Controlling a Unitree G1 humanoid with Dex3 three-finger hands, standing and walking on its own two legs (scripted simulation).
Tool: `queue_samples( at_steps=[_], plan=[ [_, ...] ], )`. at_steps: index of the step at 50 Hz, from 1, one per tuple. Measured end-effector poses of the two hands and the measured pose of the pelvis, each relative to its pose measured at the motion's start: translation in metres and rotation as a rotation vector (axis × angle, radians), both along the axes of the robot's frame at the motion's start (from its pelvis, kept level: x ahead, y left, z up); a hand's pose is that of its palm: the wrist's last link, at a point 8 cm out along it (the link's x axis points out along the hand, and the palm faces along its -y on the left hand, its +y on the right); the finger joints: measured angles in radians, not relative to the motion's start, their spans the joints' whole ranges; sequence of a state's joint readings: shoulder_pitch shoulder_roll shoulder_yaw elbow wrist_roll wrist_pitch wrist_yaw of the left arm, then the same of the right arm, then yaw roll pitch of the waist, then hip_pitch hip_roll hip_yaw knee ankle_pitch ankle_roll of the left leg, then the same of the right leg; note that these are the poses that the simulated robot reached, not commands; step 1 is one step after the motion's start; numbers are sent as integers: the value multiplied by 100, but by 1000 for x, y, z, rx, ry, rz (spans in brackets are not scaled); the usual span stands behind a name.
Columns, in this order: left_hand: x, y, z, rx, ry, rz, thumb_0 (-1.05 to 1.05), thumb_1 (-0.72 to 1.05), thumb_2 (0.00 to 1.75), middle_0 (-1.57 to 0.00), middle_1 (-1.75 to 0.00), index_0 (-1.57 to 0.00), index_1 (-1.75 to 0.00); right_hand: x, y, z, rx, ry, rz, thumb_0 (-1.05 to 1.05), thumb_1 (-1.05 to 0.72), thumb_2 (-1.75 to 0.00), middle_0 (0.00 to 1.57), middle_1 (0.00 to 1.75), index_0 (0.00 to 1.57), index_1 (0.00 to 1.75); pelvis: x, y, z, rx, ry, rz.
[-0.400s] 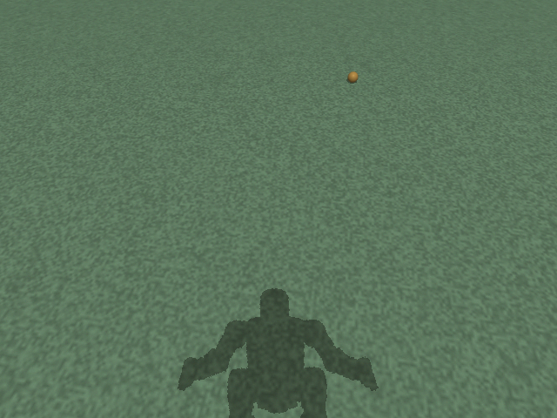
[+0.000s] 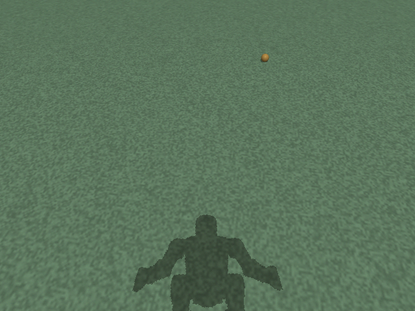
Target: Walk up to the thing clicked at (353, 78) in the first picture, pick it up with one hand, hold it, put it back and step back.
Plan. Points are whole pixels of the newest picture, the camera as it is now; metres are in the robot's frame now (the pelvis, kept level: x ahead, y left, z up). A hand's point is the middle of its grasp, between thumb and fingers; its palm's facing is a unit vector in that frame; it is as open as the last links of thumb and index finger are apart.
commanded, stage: stand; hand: left
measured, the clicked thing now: (265, 57) +2.25 -0.54 -0.75
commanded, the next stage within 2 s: walk up in 0.72 s
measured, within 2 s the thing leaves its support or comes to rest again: neither
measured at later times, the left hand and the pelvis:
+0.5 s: hand out of the picture +0.08 +0.25 -0.16, palm faces -0.02 -0.94 -0.34, open 7.4 cm; pelvis +0.00 +0.00 +0.00, yaw +0 degrees
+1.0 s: hand (99, 295) +0.19 +0.24 -0.13, palm faces -0.15 -0.91 -0.39, open 7.4 cm; pelvis +0.06 -0.05 -0.01, yaw -8 degrees
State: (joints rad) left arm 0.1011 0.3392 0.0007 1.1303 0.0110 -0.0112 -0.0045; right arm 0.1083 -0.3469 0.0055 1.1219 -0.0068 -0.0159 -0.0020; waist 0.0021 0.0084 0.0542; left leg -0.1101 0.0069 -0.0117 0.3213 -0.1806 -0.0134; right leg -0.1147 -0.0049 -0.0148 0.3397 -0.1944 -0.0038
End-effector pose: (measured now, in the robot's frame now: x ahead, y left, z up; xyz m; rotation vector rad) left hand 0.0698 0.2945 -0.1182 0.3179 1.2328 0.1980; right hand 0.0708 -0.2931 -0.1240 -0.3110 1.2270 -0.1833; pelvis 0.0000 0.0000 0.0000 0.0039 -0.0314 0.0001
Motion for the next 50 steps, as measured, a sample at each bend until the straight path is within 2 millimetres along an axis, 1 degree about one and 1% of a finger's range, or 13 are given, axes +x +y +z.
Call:
queue_samples(
  at_steps=[13,36,39,41,43,47,50],
  plan=[
    [1,-1,1,1,-1,3,0,90,90,-21,-30,-20,-30,3,-2,1,-3,-3,-1,0,-91,-90,20,30,20,30,2,-1,0,0,-1,1],
    [5,0,0,-1,-3,-4,0,90,90,-21,-30,-20,-30,0,-3,3,-12,7,-4,0,-91,-90,20,30,20,30,4,0,1,-4,2,0],
    [9,4,1,-22,-13,-21,0,90,90,-21,-30,-20,-30,2,-8,6,-3,-46,-15,0,-91,-90,21,30,21,30,8,0,-2,9,18,-33],
    [16,7,3,-14,3,-53,0,90,90,-21,-30,-20,-30,0,-18,9,-10,-96,-43,0,-91,-90,21,30,21,30,12,-3,-4,16,29,-64],
    [32,8,8,-2,4,-88,0,90,90,-21,-30,-20,-30,-5,-33,12,-29,-118,-71,0,-90,-90,21,30,21,30,17,-9,-4,13,27,-74],
    [77,1,22,19,-55,-138,0,90,90,-21,-30,-20,-30,-18,-69,15,-64,-83,-117,0,-90,-90,21,30,21,30,37,-29,-5,24,15,-106],
    [114,-14,29,42,-87,-170,0,90,90,-20,-30,-20,-30,-17,-102,11,-81,-67,-156,1,-90,-90,21,30,21,30,60,-51,-10,28,5,-133]
  ],
)
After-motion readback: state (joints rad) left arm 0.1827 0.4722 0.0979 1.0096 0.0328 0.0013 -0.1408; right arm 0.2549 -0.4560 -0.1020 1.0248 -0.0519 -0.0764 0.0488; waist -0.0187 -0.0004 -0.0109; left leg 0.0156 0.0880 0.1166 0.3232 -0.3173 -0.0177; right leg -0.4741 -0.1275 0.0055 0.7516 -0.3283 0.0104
